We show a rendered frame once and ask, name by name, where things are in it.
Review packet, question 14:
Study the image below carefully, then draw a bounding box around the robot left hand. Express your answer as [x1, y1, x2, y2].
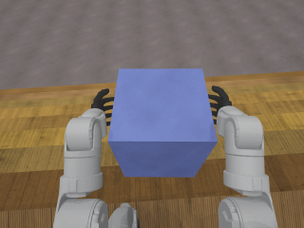
[91, 88, 115, 126]

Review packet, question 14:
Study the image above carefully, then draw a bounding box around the left robot shin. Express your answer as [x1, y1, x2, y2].
[121, 202, 131, 207]

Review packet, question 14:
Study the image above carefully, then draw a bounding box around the robot left upper arm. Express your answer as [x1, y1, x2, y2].
[54, 199, 108, 228]

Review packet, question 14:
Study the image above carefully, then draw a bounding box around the carton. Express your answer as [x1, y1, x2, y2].
[107, 68, 218, 178]

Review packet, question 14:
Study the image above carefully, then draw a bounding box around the robot right hand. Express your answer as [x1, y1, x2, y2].
[208, 85, 232, 125]

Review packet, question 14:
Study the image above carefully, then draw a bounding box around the robot right upper arm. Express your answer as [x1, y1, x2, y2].
[218, 197, 277, 228]

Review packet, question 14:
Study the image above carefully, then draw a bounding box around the robot left forearm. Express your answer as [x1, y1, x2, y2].
[53, 108, 107, 228]

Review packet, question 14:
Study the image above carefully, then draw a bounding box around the left robot thigh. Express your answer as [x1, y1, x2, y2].
[108, 206, 138, 228]

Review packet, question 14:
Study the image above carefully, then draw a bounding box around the robot right forearm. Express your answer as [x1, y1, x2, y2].
[217, 105, 278, 228]

